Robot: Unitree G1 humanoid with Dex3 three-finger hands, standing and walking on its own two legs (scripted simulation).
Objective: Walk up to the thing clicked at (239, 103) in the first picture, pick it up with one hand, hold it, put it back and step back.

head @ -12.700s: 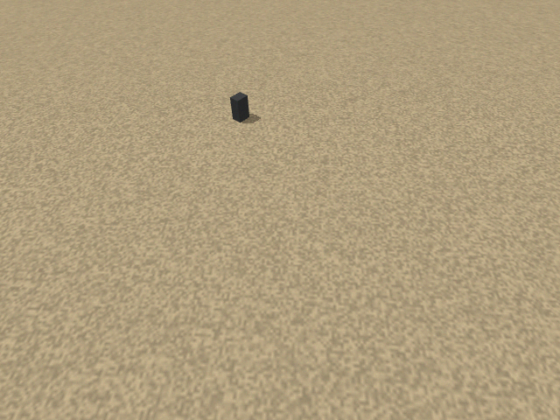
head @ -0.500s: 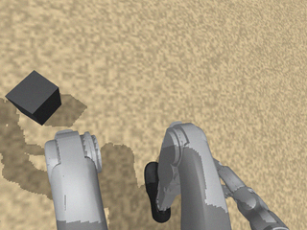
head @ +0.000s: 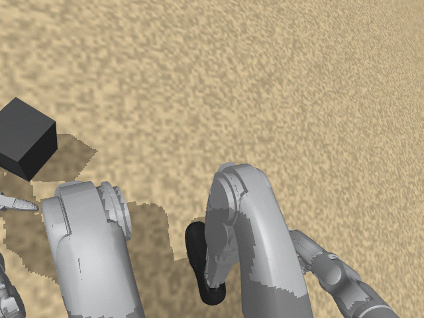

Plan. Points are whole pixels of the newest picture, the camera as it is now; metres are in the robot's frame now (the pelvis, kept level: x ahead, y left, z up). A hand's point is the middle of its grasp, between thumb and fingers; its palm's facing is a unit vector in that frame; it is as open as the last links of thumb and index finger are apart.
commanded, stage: close in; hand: left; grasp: from the side
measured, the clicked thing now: (23, 144) +0.43 +0.27 -0.20
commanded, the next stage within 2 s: rest palm in 0.12 s
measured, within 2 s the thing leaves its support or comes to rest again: neither
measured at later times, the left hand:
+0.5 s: hand (12, 160) +0.39 +0.27 -0.17, palm faces +0.35 -0.94 +0.02, open 16.3 cm
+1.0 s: hand (15, 155) +0.40 +0.27 -0.17, palm faces +0.36 -0.93 +0.01, open 11.9 cm
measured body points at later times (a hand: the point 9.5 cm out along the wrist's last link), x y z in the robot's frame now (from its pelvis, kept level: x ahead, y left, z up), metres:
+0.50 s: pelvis +0.00 +0.00 +0.00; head +0.21 +0.19 +0.34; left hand +0.37 +0.32 -0.17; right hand +0.19 -0.23 -0.04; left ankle +0.08 +0.13 -0.24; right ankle +0.13 -0.13 -0.24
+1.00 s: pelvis +0.00 +0.00 +0.00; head +0.21 +0.19 +0.34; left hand +0.38 +0.32 -0.17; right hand +0.18 -0.24 -0.03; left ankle +0.08 +0.13 -0.24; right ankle +0.13 -0.13 -0.24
